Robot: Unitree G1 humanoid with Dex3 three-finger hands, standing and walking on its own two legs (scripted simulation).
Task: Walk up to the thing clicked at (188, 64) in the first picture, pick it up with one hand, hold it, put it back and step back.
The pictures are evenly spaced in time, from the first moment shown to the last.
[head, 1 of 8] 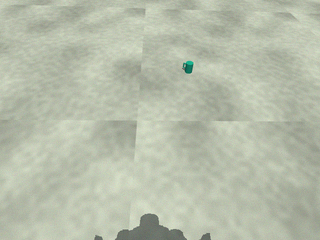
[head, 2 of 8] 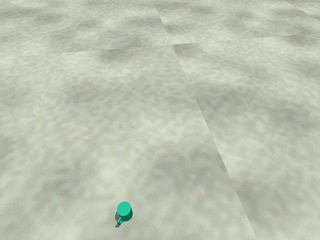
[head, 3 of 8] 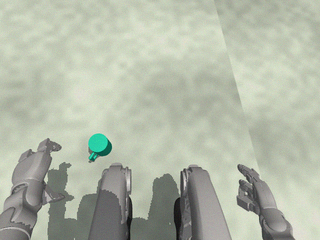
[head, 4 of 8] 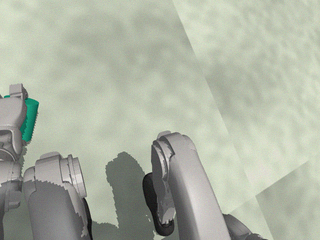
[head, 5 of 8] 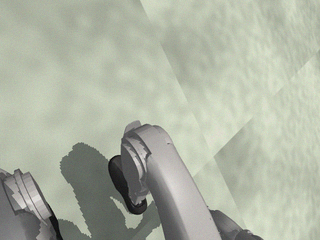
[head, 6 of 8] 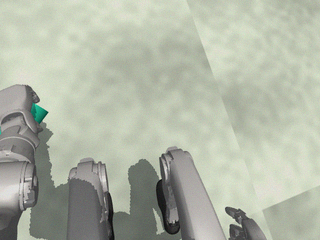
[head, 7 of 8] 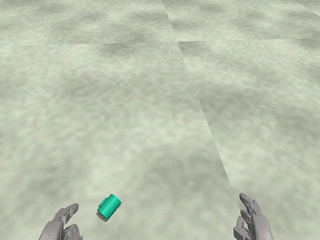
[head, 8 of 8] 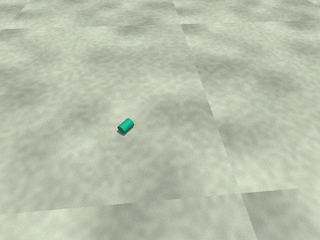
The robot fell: no
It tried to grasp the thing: yes
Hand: left
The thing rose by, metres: 0.65
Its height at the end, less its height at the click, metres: -0.02
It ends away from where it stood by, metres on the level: 0.10
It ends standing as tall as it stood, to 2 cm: no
